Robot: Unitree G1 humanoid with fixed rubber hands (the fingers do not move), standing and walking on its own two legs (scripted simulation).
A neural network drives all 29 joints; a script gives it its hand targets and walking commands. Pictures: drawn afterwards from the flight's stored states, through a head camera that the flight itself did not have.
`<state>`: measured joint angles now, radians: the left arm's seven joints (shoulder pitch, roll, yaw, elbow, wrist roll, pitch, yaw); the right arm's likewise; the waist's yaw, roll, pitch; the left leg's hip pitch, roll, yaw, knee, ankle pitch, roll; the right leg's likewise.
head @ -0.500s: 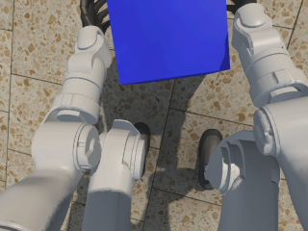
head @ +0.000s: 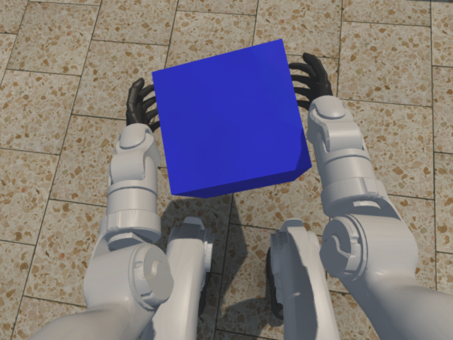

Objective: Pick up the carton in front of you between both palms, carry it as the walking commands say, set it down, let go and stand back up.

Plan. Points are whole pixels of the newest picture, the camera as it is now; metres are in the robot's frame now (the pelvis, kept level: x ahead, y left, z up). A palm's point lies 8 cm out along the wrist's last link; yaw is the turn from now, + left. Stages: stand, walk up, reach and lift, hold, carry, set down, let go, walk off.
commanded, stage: reach and lift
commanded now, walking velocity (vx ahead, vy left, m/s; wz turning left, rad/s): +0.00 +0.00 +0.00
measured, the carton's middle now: (235, 136) +0.48 +0.01 -0.13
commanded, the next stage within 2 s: none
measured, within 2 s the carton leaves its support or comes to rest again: neither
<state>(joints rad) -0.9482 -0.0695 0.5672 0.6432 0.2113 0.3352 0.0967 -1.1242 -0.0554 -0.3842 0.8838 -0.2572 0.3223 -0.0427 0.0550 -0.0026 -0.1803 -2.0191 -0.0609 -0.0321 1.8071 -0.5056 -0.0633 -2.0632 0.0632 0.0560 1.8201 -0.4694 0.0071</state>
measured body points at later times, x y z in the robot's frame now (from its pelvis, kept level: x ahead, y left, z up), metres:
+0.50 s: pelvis +0.04 +0.00 +0.13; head +0.20 -0.01 +0.54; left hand +0.45 +0.16 +0.09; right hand +0.47 -0.14 +0.09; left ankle +0.12 +0.13 -0.44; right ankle +0.12 -0.11 -0.44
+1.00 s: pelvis +0.09 +0.01 +0.26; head +0.14 +0.00 +0.71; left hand +0.42 +0.16 +0.24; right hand +0.43 -0.14 +0.25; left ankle +0.12 +0.13 -0.44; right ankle +0.12 -0.11 -0.44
